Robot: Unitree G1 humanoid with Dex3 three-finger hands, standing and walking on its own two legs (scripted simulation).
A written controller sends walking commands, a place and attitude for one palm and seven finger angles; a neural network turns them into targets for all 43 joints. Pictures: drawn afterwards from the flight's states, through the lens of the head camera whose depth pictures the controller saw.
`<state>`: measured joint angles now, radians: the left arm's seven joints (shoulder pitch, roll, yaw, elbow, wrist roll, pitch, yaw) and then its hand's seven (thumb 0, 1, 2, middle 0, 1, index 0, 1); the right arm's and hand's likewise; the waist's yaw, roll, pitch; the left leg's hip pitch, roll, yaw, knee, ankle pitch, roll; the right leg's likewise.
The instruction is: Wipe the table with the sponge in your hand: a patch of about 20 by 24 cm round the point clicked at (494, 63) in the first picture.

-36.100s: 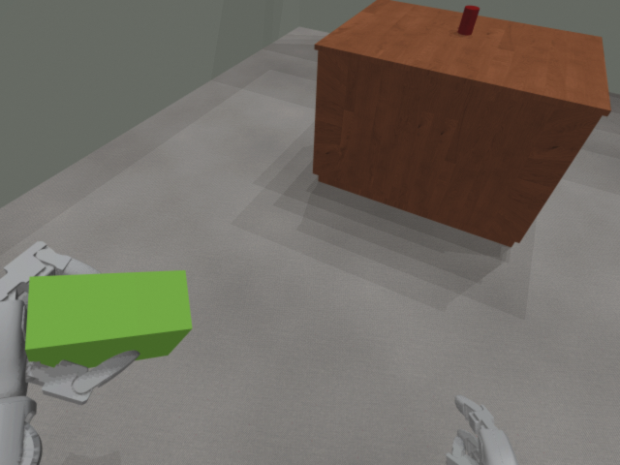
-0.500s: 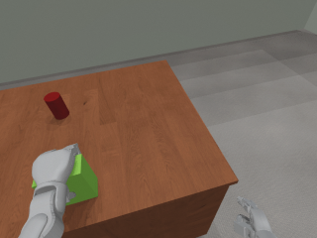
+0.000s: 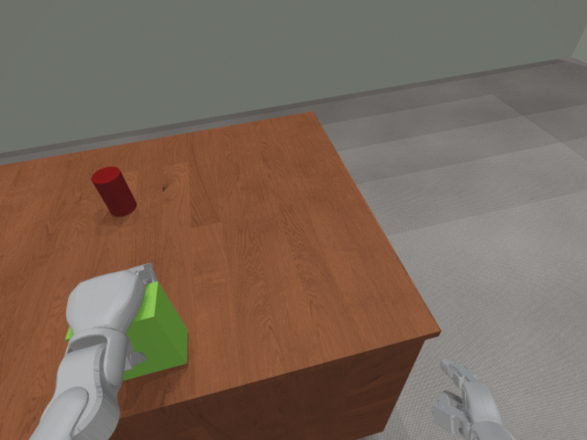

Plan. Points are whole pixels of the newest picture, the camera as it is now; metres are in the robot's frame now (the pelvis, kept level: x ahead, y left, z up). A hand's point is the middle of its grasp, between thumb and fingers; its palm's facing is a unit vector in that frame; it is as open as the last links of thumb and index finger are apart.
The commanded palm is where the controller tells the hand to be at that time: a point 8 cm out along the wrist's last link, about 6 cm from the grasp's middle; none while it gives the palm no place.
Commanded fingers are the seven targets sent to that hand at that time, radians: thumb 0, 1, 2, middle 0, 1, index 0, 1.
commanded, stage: lift the sponge slowly off the table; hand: left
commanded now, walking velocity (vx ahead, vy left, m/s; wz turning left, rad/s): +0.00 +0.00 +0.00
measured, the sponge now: (140, 341) +0.23 +0.28 -0.01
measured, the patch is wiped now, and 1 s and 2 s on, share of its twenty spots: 1.00 1.00 1.00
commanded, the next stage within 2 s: bring the sponge back beside the body in 1.50 s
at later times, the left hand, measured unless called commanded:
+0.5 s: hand (116, 310) +0.23 +0.28 +0.07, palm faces -0.01 -0.11 -0.99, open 10.2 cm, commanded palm +0.21 +0.27 +0.15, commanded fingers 0.00 0.10 1.30 -1.20 -1.60 -1.20 -1.60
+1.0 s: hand (107, 291) +0.24 +0.28 +0.11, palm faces +0.03 -0.09 -1.00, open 10.2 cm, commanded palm +0.22 +0.27 +0.18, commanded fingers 0.00 0.10 1.30 -1.20 -1.60 -1.20 -1.60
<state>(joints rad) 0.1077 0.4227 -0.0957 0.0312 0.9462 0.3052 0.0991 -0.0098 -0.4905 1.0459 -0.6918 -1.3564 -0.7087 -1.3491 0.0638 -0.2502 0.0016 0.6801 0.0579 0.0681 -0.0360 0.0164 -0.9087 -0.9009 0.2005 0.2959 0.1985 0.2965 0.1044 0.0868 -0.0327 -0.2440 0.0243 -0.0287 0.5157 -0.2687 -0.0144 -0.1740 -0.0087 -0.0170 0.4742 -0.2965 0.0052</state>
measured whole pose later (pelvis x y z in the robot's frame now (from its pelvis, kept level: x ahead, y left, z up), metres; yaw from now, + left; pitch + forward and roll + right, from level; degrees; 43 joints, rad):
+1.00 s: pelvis -0.01 -0.01 +0.01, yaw +0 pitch -3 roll +0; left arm 0.02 0.50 -0.06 -0.08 0.90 0.36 -0.05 -0.01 -0.50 1.05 -0.71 -1.34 -0.73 -1.33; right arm 0.01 -0.26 0.04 0.68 0.06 0.06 -0.04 0.02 -0.91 -0.90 0.20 0.30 0.20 0.30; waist 0.11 0.11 0.00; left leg -0.16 0.03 -0.03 0.41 -0.20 -0.02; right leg -0.09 -0.01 -0.02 0.39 -0.24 0.00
